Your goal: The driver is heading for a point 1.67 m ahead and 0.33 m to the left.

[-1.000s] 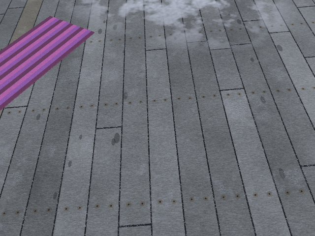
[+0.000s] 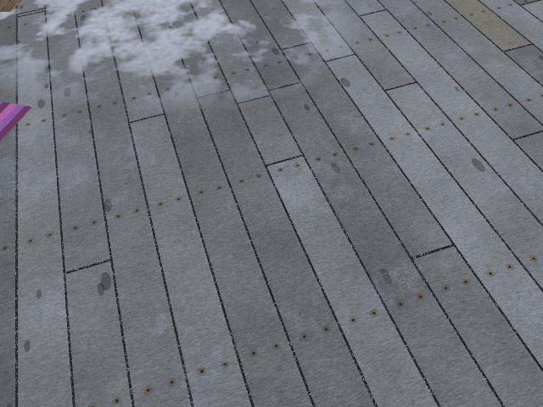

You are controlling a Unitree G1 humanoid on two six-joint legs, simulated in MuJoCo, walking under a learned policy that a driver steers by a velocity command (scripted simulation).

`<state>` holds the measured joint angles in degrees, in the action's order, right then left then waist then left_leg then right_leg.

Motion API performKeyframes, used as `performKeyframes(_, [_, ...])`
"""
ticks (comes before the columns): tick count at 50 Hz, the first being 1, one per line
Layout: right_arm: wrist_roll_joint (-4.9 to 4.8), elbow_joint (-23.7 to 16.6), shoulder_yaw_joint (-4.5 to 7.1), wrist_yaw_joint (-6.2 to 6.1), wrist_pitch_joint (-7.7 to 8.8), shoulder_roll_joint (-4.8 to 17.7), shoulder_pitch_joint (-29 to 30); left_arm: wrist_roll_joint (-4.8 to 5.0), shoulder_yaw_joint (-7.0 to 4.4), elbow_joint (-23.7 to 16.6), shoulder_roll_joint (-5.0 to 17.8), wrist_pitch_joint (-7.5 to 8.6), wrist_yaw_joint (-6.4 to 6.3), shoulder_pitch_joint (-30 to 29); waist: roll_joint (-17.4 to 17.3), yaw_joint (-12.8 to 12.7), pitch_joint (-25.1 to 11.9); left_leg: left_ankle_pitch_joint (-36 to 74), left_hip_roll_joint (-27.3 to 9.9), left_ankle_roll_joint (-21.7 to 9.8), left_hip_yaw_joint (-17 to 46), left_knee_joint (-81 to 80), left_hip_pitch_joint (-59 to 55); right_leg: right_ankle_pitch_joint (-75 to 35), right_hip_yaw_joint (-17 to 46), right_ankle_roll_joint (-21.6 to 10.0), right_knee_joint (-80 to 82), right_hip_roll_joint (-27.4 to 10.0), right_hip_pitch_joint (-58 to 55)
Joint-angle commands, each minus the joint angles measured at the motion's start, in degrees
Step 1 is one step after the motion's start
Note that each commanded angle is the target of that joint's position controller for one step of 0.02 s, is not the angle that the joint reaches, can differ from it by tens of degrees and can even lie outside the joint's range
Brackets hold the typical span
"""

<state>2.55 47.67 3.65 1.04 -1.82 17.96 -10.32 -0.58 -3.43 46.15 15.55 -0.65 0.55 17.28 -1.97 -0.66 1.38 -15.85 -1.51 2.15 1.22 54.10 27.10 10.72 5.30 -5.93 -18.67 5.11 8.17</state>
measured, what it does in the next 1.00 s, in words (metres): walks ahead, turning left: left foot, then right foot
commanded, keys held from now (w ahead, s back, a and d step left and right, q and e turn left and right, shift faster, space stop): w+q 0.80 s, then w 0.04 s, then w+e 0.04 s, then e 0.12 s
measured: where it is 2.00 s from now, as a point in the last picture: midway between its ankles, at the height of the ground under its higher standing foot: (237, 358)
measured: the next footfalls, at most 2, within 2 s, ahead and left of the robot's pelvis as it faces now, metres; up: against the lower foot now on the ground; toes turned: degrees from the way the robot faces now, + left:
left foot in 0.34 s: +0.24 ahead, +0.15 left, +0.00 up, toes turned +5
right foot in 0.86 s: +0.62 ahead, +0.10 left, +0.00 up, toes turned +23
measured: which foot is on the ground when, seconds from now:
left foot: up 0.00-0.32, down 0.34-0.88, up 0.90-1.00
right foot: down 0.00-0.36, up 0.38-0.84, down 0.86-1.00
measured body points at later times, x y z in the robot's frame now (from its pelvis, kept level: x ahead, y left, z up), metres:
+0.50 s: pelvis +0.20 +0.09 -0.01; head +0.23 +0.11 +0.44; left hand +0.23 +0.36 -0.15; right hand +0.32 -0.17 -0.12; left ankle +0.20 +0.14 -0.75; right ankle +0.15 -0.05 -0.67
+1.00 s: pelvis +0.49 +0.13 -0.02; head +0.53 +0.14 +0.43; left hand +0.52 +0.42 -0.13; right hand +0.63 -0.12 -0.15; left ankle +0.33 +0.18 -0.65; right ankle +0.58 +0.08 -0.75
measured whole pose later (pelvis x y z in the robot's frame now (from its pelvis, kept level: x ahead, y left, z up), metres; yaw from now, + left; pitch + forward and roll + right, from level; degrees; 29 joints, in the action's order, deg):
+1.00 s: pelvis +0.49 +0.13 -0.02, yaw +22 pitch +0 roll +0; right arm 2.0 49.5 2.8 -0.1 2.7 16.4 -17.8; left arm -0.9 -1.5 46.0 15.5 4.2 0.1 9.7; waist -0.9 1.3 4.4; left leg -22.5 5.8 -2.7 4.0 67.1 18.8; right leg 8.3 -0.7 -3.8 -27.4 4.2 19.3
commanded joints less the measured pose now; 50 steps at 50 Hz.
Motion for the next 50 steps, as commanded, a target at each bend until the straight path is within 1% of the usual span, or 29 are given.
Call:
performKeyframes(1, [-0.08,-4.17,0.62,0.21,1.65,3.68,4.83,-0.29,-2.10,-1.28,9.00,1.69,-0.34,3.48,8.46,-2.11,1.32,1.94,-0.49,0.81,-0.31,-5.22,11.66,14.78,17.40,-8.03,10.74,-14.40,-7.62])
performKeyframes(3, [-0.12,-4.03,0.24,0.44,2.24,2.86,5.57,-0.43,-1.68,-0.23,8.17,2.41,-0.45,4.83,8.39,-2.95,1.44,3.28,-1.01,0.68,-1.24,-9.01,10.35,12.95,16.09,-7.89,11.37,-14.71,-7.49])
performKeyframes(7, [-0.65,-5.22,-0.09,0.86,3.03,2.89,8.69,-0.84,-1.64,1.16,8.94,3.64,-0.50,6.60,7.51,-4.42,2.93,3.70,-1.63,-1.12,-1.92,-13.25,9.83,12.42,14.74,-8.11,12.08,-16.74,-7.54])
performKeyframes(12, [-0.96,-6.99,-0.33,1.68,3.64,2.97,9.91,-1.34,-1.66,2.50,9.17,5.00,-0.93,6.90,6.72,-3.81,5.69,1.75,-1.22,-4.51,-1.55,-16.76,7.49,7.66,10.61,-7.44,11.83,-19.03,-7.55])
performKeyframes(15, [-1.07,-7.00,-0.28,1.65,3.83,2.78,6.19,-1.19,-1.63,2.93,9.55,5.35,-1.00,4.82,6.66,-1.03,4.80,0.74,1.30,-7.17,-4.23,-20.79,-2.20,-8.24,5.30,-5.20,7.13,-18.91,-5.32])
performKeyframes(16, [-1.05,-5.60,0.03,1.30,3.99,2.78,1.50,-0.88,-1.52,2.99,9.66,5.33,-0.92,3.72,5.53,1.64,2.53,2.58,3.75,-8.16,-6.00,-24.07,-10.43,-19.53,2.10,-3.76,0.87,-17.39,-3.37])
performKeyframes(17, [-0.74,-2.90,0.93,0.73,4.43,4.26,-5.95,-0.81,-1.09,3.30,8.83,5.31,-0.84,4.26,2.41,4.52,-2.04,2.56,5.72,-9.35,-5.55,-26.43,-21.01,-28.80,-2.16,-2.21,-11.08,-14.26,-0.80])
performKeyframes(18, [0.04,-1.16,2.24,0.02,4.93,8.47,-16.01,-0.89,-0.29,1.83,7.45,5.39,-0.93,3.12,-3.46,8.83,-8.27,-6.99,-4.13,-12.69,8.68,-31.12,-32.83,-22.00,-6.89,0.23,-28.68,-10.70,8.09])
performKeyframes(19, [-0.05,-0.80,3.34,-0.08,5.19,14.66,-19.00,-0.85,0.77,-0.89,2.77,5.81,-0.37,4.56,-16.08,6.11,-9.95,-13.66,-18.07,-18.97,40.12,-40.12,-42.51,14.75,-9.00,3.26,-45.99,-0.42,28.09])
performKeyframes(20, [-1.81,-0.46,2.61,0.51,4.85,10.96,-15.87,-2.27,0.17,-0.18,6.63,5.74,-0.48,2.75,-7.43,4.74,-6.00,-13.67,-17.86,-19.70,43.55,-42.24,-39.28,15.90,-1.34,2.22,-51.63,-3.08,33.71])
performKeyframes(21, [-1.97,-1.86,2.17,0.62,4.68,8.57,-11.33,-1.83,-0.05,-0.56,7.66,6.11,0.09,0.18,-2.12,3.17,-1.63,-7.74,-16.08,-19.12,34.42,-40.42,-34.18,9.75,-0.95,1.86,-52.03,-6.37,34.30])
performKeyframes(22, [-1.78,-2.39,1.74,0.67,4.81,6.74,-9.21,-1.62,0.22,-0.93,7.14,6.51,0.43,-1.79,1.10,2.45,0.09,1.90,-13.16,-17.98,28.10,-40.59,-29.45,5.94,-1.29,2.19,-49.37,-8.17,32.40])
performKeyframes(24, [-2.06,-2.40,1.10,0.26,5.21,5.04,-7.84,-2.42,0.53,-0.86,6.41,5.40,0.74,-1.79,0.18,0.45,0.18,13.52,-8.43,-15.98,20.61,-41.66,-25.09,3.92,-2.09,4.07,-44.87,-9.83,28.39])
performKeyframes(26, [-2.73,-1.54,1.15,-0.06,5.85,5.34,-9.80,-2.78,0.76,-1.41,5.62,3.95,1.08,-2.14,-0.46,-0.08,-0.63,23.05,-6.96,-16.50,17.84,-41.69,-24.15,3.88,-3.63,6.09,-43.50,-9.32,27.94])
performKeyframes(28, [-2.95,-0.80,1.40,-0.40,5.96,6.04,-11.79,-2.72,0.99,-2.77,5.07,3.15,1.17,-5.37,-0.15,0.29,0.20,26.18,-5.77,-16.53,16.32,-42.39,-23.34,2.04,-4.89,7.62,-40.81,-9.14,30.10])
performKeyframes(31, [-2.80,0.41,1.37,-0.77,5.59,5.61,-15.36,-2.44,1.44,-5.95,4.51,2.96,1.36,-13.55,-0.62,2.41,2.01,30.15,-3.90,-14.90,15.50,-42.48,-23.07,-3.63,-6.43,8.80,-33.26,-8.33,32.79])
performKeyframes(34, [-2.65,1.34,1.37,-1.20,5.25,5.38,-18.24,-1.96,2.22,-8.11,3.50,3.30,1.71,-19.62,-1.39,4.50,1.84,35.11,-2.75,-13.12,15.55,-40.41,-24.76,-8.95,-6.91,8.59,-24.94,-6.53,31.63])
performKeyframes(36, [-2.40,1.77,1.42,-1.58,5.10,5.57,-19.75,-1.57,2.65,-9.55,3.39,3.54,1.70,-23.16,-1.92,5.69,1.88,37.29,-3.27,-12.72,17.08,-39.35,-26.67,-10.54,-7.00,7.85,-20.34,-5.32,30.58])
performKeyframes(38, [-2.05,1.81,1.57,-2.03,5.04,6.11,-19.66,-1.20,2.71,-10.73,4.20,3.81,1.43,-24.65,-2.42,5.55,1.87,39.29,-4.50,-12.29,19.13,-38.13,-28.39,-10.60,-6.07,6.54,-16.40,-4.59,27.85])
performKeyframes(40, [-1.90,0.94,1.78,-2.36,5.13,7.08,-16.02,-0.98,2.23,-9.68,5.91,4.13,0.82,-19.63,-2.77,2.16,0.41,44.67,-4.38,-10.46,19.41,-34.62,-26.79,-8.13,-5.25,4.66,-11.77,-3.13,17.60])
performKeyframes(41, [-1.71,0.70,1.85,-2.21,5.36,7.63,-14.71,-0.95,1.57,-7.62,7.49,4.38,0.24,-13.72,-2.77,-0.06,-2.61,51.58,-3.77,-9.41,18.75,-29.44,-26.60,-5.90,-5.76,3.50,-11.40,-1.66,9.89])
performKeyframes(42, [-1.93,0.82,1.84,-1.74,5.70,7.98,-13.94,-0.87,0.94,-5.28,8.75,4.91,-0.45,-5.72,-1.55,-3.78,-6.73,53.17,-1.96,-8.44,16.97,-20.18,-25.78,-7.42,-6.05,2.10,-8.48,-2.06,0.45])
performKeyframes(43, [-2.17,0.57,1.31,-1.29,6.25,6.14,-14.20,-1.79,0.28,-3.72,10.47,5.60,-1.40,2.63,0.42,-7.11,-12.11,41.86,0.06,-8.02,15.13,-8.38,-19.68,-3.97,-0.58,-0.02,-8.08,-8.84,-11.78])
performKeyframes(44, [-2.76,-0.21,0.02,-1.29,6.61,0.44,-19.04,-3.09,-0.65,-3.28,14.31,5.66,-2.10,8.20,10.48,-5.58,-18.81,7.93,5.88,-6.87,9.11,8.76,-8.82,-0.63,19.36,-4.59,-8.22,-23.77,-23.62])
performKeyframes(45, [-3.34,0.89,0.32,-1.44,5.95,1.81,-26.18,-2.05,-1.58,-1.75,15.79,4.76,-1.45,6.80,19.17,-1.93,-21.22,-15.48,11.82,-5.64,6.35,20.38,1.03,-6.01,41.72,-12.40,-1.00,-30.25,-25.11])
performKeyframes(46, [-1.33,2.12,0.42,-1.87,5.27,4.23,-22.08,-0.45,-0.72,-3.18,9.86,4.56,-0.88,0.44,7.69,-0.41,-11.25,-10.08,7.43,-5.75,7.42,22.63,3.83,-7.16,35.83,-12.24,-0.03,-27.38,-15.82])
performKeyframes(47, [-0.62,1.07,0.23,-1.58,5.26,3.85,-15.63,0.04,0.30,-3.49,5.73,4.91,-0.49,-3.26,2.76,-0.60,-5.20,-6.90,6.24,-5.23,6.76,20.78,3.33,-17.71,25.81,-11.46,-0.43,-24.19,-8.56])
performKeyframes(48, [-0.42,0.04,0.09,-1.34,5.20,3.22,-12.62,-0.28,0.91,-2.76,3.91,5.15,-0.30,-4.10,1.75,0.46,-3.31,-6.09,4.54,-4.76,5.51,18.17,2.66,-28.81,19.37,-10.13,-0.36,-21.24,-5.04])
performKeyframes(50, [0.39,-0.86,-0.28,-0.71,4.35,2.43,-10.98,0.29,1.30,-0.12,3.57,5.90,-0.21,-2.14,4.81,1.77,-3.08,-5.84,2.62,-3.36,3.77,12.36,0.68,-44.31,12.05,-8.58,-0.09,-17.15,-2.52])
Keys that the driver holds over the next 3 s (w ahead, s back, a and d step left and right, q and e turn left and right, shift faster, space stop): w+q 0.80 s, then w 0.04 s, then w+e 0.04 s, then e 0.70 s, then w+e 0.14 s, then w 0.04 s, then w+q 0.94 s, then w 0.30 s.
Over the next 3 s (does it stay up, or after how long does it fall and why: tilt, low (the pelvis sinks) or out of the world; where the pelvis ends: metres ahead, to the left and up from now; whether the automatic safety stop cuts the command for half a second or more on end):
stays up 1.17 0.19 -0.01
